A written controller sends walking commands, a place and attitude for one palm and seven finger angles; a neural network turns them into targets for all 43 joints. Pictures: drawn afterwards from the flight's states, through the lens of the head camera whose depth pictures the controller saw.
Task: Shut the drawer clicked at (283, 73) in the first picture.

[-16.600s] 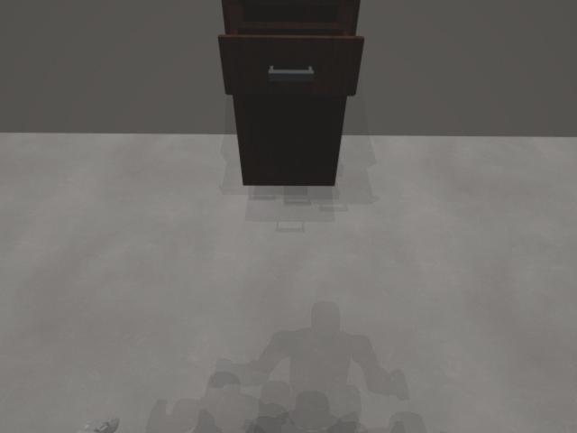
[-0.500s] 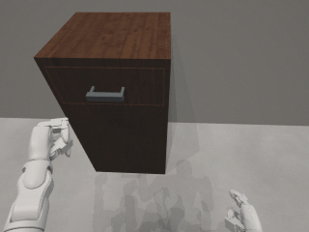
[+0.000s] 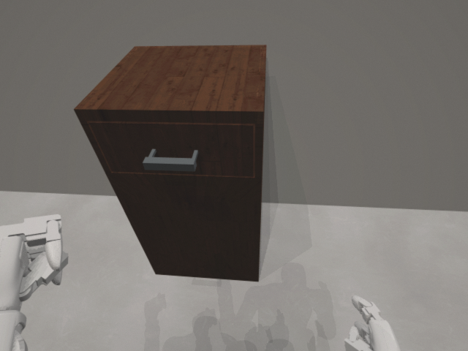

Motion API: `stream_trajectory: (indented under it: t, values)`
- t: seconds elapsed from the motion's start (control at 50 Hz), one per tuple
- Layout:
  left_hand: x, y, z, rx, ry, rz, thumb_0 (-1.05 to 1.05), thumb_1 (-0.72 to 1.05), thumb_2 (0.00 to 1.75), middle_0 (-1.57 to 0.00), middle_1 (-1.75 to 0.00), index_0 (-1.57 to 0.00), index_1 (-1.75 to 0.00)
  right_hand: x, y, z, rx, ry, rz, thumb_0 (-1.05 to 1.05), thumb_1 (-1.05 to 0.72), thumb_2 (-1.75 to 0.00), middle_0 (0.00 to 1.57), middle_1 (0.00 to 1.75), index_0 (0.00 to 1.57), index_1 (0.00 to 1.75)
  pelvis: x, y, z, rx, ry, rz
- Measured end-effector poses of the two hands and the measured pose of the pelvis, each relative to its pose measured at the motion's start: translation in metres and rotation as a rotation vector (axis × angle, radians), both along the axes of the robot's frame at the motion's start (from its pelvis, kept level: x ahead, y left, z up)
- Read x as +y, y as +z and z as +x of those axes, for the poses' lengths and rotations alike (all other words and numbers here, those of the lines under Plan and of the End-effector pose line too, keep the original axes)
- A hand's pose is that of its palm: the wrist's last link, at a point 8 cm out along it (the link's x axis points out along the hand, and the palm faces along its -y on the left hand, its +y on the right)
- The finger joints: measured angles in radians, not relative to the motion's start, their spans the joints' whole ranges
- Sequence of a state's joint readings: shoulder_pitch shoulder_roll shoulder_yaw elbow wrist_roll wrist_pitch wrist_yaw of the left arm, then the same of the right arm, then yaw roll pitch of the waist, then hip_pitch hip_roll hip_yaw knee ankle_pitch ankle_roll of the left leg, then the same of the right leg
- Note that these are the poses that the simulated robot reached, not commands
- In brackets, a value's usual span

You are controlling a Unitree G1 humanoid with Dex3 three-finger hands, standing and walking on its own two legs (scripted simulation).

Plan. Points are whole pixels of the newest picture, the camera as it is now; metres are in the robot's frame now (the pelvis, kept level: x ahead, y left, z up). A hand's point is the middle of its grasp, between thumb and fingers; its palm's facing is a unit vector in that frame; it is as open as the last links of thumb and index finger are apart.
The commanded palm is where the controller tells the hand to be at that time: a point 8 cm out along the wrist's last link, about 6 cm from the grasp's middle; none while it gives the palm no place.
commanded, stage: draw the hand back to the body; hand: left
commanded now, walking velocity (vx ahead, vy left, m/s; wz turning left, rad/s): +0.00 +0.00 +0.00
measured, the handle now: (172, 158) +0.58 +0.25 -0.01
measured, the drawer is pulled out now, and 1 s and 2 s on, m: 0.00 0.00 0.00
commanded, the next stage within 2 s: step back with the hand held close in 0.14 s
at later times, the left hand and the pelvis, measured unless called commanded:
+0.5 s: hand (66, 254) +0.19 +0.25 +0.15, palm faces +0.31 -0.81 -0.50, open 3.2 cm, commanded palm +0.12 +0.29 +0.17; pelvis -0.01 +0.01 +0.00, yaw +0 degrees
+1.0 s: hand out of the picture +0.08 +0.27 +0.16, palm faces +0.37 -0.77 -0.51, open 3.2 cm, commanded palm +0.01 +0.31 +0.17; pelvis -0.10 +0.02 -0.01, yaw +4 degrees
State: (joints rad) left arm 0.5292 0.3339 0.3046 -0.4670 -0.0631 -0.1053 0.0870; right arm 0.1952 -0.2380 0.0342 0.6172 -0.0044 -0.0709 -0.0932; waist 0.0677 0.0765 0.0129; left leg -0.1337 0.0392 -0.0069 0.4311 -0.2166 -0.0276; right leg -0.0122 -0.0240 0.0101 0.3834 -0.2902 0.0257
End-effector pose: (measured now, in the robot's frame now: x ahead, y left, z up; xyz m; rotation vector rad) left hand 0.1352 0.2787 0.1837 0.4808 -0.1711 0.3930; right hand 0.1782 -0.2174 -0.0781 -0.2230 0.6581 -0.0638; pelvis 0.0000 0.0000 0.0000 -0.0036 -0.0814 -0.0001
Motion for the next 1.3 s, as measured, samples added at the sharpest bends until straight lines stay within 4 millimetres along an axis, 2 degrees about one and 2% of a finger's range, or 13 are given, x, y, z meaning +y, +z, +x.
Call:
stream_trajectory:
  t: [0.08,0.22,0.28,0.34,0.42,0.54,0.64,0.88,1.04,1.12,1.22,1.3]
  values:
    - [0.000,-0.001,-0.007,0.000,0.020,-0.004,0.01,0.89,0.90,-1.41,-1.60,-1.41,-1.60,0.000,0.001,0.004,-0.008,0.006,-0.003,0.01,-0.90,-0.90,0.20,0.30,0.20,0.30,-0.001,0.000,-0.001,-0.007,0.005,-0.001]
    - [0.001,-0.014,0.002,0.020,0.034,-0.053,0.01,0.89,0.90,-1.41,-1.60,-1.41,-1.60,0.002,0.002,0.006,-0.012,0.010,-0.012,0.01,-0.90,-0.90,0.20,0.30,0.20,0.30,-0.003,0.000,-0.001,-0.010,0.006,0.001]
    - [-0.002,-0.012,0.006,0.012,0.014,-0.050,0.02,0.89,0.89,-1.41,-1.60,-1.40,-1.60,0.002,0.004,0.006,-0.020,0.007,-0.011,0.01,-0.90,-0.90,0.20,0.30,0.20,0.30,-0.003,0.000,0.001,-0.011,0.003,0.001]
    - [0.000,-0.001,0.010,-0.016,-0.012,0.005,0.02,0.89,0.89,-1.41,-1.60,-1.40,-1.60,0.002,0.004,0.005,-0.005,0.002,-0.010,0.01,-0.90,-0.90,0.20,0.30,0.20,0.30,-0.001,0.000,0.001,0.010,0.013,-0.008]
    - [0.006,0.004,0.016,0.001,-0.042,0.061,0.01,0.89,0.89,-1.41,-1.60,-1.40,-1.60,-0.003,0.002,0.000,0.042,-0.032,-0.014,0.01,-0.90,-0.90,0.20,0.30,0.20,0.30,0.004,0.001,-0.003,0.047,0.011,-0.010]
    - [0.010,-0.010,0.010,0.122,-0.089,0.067,0.01,0.89,0.89,-1.40,-1.60,-1.40,-1.60,-0.007,-0.004,-0.019,0.109,-0.095,-0.022,0.01,-0.90,-0.90,0.20,0.30,0.20,0.30,0.016,0.001,-0.014,0.084,-0.002,-0.004]
    - [0.018,-0.010,-0.008,0.135,-0.096,0.081,0.02,0.89,0.89,-1.40,-1.60,-1.40,-1.60,-0.002,-0.005,-0.038,0.136,-0.111,-0.028,0.01,-0.90,-0.90,0.20,0.30,0.20,0.30,0.021,0.000,-0.028,0.091,-0.002,-0.005]
    - [0.029,-0.005,-0.060,0.009,-0.076,0.097,0.01,0.89,0.89,-1.40,-1.60,-1.40,-1.60,0.016,0.000,-0.080,0.073,-0.087,-0.025,0.01,-0.90,-0.90,0.20,0.30,0.20,0.30,0.028,-0.005,-0.075,0.073,0.019,-0.025]
    - [0.027,-0.005,-0.107,-0.037,-0.043,0.135,0.01,0.89,0.89,-1.41,-1.60,-1.40,-1.60,0.011,-0.006,-0.110,0.069,-0.035,-0.045,0.01,-0.90,-0.90,0.20,0.30,0.20,0.30,0.019,-0.012,-0.108,0.059,0.076,-0.044]
    - [0.027,-0.004,-0.130,-0.091,-0.035,0.112,0.01,0.88,0.89,-1.41,-1.60,-1.41,-1.60,0.006,-0.010,-0.125,0.083,-0.039,-0.079,0.01,-0.90,-0.90,0.20,0.30,0.20,0.30,0.022,-0.016,-0.120,0.050,0.065,-0.049]
    - [0.037,-0.005,-0.142,-0.164,-0.044,0.097,0.01,0.88,0.89,-1.41,-1.60,-1.41,-1.60,0.009,-0.009,-0.145,0.055,-0.066,-0.109,0.01,-0.90,-0.90,0.20,0.30,0.20,0.30,0.031,-0.021,-0.140,0.029,0.070,-0.068]
    - [0.044,0.002,-0.159,-0.183,-0.023,0.154,0.01,0.88,0.89,-1.41,-1.60,-1.41,-1.60,0.021,-0.005,-0.161,0.045,-0.030,-0.082,0.01,-0.90,-0.90,0.20,0.30,0.20,0.30,0.023,-0.019,-0.161,0.048,0.151,-0.096]
